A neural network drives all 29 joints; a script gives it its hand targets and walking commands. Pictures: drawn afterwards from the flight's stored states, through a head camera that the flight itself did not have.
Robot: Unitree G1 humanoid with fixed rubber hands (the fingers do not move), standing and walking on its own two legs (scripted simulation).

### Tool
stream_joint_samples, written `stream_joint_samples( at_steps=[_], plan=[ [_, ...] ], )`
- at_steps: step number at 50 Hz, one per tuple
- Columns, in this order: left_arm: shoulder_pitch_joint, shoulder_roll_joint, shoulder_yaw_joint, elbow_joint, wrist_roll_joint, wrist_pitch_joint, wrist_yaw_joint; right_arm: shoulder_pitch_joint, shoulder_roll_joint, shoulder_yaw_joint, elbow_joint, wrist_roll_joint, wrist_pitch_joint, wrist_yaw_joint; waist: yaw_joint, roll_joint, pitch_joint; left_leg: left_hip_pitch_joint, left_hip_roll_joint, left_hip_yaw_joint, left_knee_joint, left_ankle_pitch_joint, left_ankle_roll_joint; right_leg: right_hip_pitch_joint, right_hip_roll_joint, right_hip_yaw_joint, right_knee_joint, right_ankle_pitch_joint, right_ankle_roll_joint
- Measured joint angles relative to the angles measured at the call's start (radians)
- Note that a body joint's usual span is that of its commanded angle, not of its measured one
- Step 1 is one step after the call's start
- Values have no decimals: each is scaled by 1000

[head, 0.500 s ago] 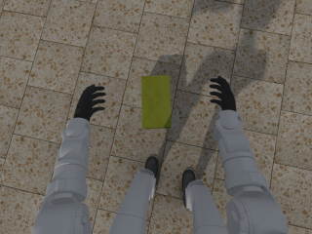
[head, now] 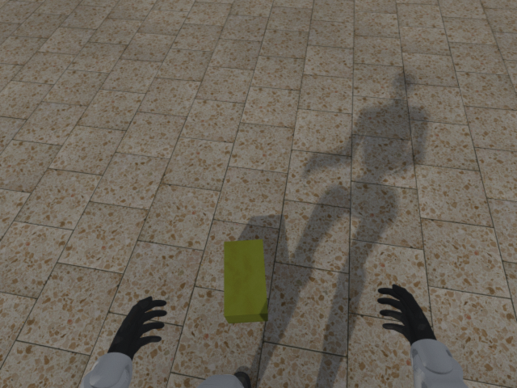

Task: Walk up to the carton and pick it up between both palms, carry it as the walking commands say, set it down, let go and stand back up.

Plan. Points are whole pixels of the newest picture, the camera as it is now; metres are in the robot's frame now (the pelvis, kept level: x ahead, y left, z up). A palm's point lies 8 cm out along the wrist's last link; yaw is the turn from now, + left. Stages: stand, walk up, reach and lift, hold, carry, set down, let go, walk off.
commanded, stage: let go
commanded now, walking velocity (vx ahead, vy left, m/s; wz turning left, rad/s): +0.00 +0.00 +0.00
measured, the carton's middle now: (245, 281) +0.46 +0.11 -0.70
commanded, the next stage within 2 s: stand in 0.58 s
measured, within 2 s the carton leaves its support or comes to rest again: neither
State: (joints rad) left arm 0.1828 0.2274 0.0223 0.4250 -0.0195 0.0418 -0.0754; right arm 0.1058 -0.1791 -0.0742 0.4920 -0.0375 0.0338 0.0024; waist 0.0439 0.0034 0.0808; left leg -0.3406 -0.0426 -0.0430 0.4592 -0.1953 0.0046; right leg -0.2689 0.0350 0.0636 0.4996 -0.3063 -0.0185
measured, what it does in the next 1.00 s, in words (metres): stands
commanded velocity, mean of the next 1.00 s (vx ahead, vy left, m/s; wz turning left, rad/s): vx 0.00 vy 0.00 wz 0.00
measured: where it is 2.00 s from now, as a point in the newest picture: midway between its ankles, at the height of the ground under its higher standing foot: outside the picture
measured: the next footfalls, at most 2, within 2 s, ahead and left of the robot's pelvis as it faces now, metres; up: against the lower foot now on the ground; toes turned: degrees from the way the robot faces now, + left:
none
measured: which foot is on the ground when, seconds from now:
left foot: down 0.00-1.00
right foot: down 0.00-1.00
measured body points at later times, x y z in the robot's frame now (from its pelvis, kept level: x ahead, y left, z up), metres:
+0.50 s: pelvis +0.02 -0.01 +0.00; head +0.03 -0.01 +0.45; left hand +0.19 +0.23 -0.08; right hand +0.19 -0.24 -0.08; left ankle +0.02 +0.12 -0.74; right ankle -0.03 -0.11 -0.74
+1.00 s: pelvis +0.03 +0.02 +0.00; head +0.04 +0.04 +0.45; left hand +0.18 +0.30 -0.11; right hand +0.17 -0.28 -0.09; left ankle +0.02 +0.12 -0.74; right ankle -0.03 -0.11 -0.74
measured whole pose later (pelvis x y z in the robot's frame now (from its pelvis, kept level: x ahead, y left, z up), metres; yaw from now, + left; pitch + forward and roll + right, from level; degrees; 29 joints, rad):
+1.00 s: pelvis +0.03 +0.02 +0.00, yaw -1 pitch +0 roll +0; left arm 0.18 0.35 0.04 0.73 0.03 0.01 0.02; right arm 0.16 -0.32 -0.04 0.78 -0.04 0.00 -0.02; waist 0.00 -0.05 0.01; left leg -0.22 -0.05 -0.02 0.51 -0.29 0.03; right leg -0.12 0.03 0.09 0.46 -0.35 0.00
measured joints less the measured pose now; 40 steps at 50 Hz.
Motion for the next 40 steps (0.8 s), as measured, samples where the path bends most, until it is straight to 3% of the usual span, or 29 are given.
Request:
stream_joint_samples(
  at_steps=[7,13,29,33,40],
  plan=[
    [25,-3,3,6,20,38,-1,92,-25,27,-35,23,30,29,-36,-26,10,123,7,-11,-29,-11,-11,124,6,-9,-28,-11,-18],
    [17,-11,15,11,39,71,1,116,-21,38,-47,33,61,43,-48,-34,16,178,14,-9,-27,-28,-16,181,13,-7,-34,-21,-24],
    [43,-14,13,-8,19,163,63,142,-41,68,-16,38,38,8,-59,-19,-37,145,-8,-27,31,-58,-5,171,-5,-28,-6,-48,-8],
    [16,27,8,88,49,82,87,123,-68,62,102,-7,17,-9,-42,-30,-63,103,0,-19,70,-76,1,136,5,-21,11,-53,-5],
    [10,103,31,216,56,-4,83,100,-128,31,218,-10,-18,-16,-41,-51,-74,86,5,-1,86,-95,12,122,8,-2,8,-53,3]
  ],
)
